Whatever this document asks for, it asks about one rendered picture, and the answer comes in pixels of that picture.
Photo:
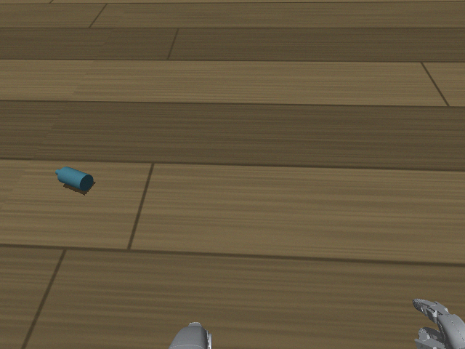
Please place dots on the bottle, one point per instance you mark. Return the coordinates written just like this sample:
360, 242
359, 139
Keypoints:
74, 178

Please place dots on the right robot hand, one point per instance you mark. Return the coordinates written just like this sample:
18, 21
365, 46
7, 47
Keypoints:
451, 334

